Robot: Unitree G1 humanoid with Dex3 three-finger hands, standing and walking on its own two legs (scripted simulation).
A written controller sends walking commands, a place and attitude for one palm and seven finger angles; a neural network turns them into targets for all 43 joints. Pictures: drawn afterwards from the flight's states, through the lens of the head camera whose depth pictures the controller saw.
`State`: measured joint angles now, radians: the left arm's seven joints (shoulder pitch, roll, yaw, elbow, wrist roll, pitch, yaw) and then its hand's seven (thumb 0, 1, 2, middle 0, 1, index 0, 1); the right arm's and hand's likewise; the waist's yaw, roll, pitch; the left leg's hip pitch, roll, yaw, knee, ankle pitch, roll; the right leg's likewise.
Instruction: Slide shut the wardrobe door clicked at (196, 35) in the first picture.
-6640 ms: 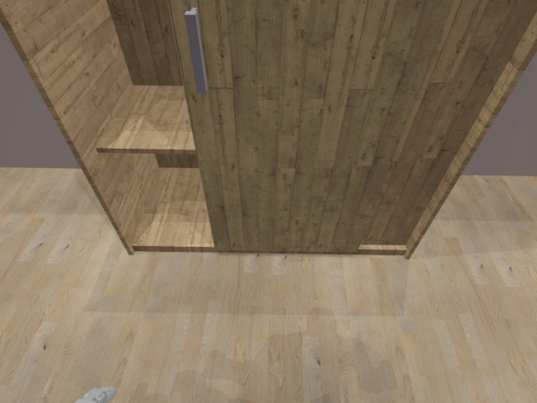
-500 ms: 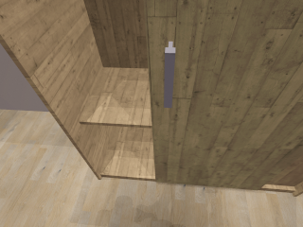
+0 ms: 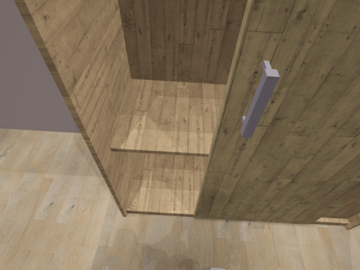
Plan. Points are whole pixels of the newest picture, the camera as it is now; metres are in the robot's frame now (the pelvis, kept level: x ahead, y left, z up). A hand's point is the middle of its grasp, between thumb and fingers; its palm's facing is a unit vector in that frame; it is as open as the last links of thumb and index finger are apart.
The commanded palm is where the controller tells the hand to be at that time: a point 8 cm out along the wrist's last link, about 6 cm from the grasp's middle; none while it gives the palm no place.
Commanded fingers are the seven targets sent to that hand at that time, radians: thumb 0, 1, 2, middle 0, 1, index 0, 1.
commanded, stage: come to a stop and stand still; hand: right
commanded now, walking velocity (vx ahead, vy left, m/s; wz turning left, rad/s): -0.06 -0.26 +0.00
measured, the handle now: (255, 101) +0.44 -0.13 +0.15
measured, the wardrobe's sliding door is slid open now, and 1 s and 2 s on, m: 0.37 0.37 0.37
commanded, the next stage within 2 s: look again from close up in 1.84 s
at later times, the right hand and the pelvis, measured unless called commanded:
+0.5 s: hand out of the picture -0.03 -0.22 -0.19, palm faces +0.00 +0.97 -0.26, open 7.4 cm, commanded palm none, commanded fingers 0.00 -0.90 -0.90 0.20 0.30 0.20 0.30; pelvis -0.03 -0.03 -0.02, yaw +1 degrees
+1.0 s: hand out of the picture -0.01 -0.21 -0.17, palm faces -0.05 +0.98 -0.19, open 7.3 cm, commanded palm none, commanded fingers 0.00 -0.90 -0.90 0.20 0.30 0.20 0.30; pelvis -0.03 -0.04 +0.00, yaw +3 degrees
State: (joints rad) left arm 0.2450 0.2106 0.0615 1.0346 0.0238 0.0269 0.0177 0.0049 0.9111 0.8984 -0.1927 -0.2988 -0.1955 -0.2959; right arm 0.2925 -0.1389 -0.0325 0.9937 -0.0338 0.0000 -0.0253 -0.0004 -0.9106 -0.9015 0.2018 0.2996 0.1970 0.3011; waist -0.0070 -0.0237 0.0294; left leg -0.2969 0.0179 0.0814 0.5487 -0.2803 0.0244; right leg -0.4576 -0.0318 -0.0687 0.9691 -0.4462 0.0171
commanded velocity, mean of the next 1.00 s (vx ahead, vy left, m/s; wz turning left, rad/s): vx -0.02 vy -0.03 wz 0.00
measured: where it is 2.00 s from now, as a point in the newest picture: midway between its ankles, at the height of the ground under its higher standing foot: outside the picture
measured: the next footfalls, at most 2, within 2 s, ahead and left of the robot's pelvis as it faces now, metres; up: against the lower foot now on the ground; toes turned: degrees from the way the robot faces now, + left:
right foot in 0.18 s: +0.04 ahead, -0.07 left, +0.00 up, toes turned -2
left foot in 0.74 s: -0.02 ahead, +0.09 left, +0.00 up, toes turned +4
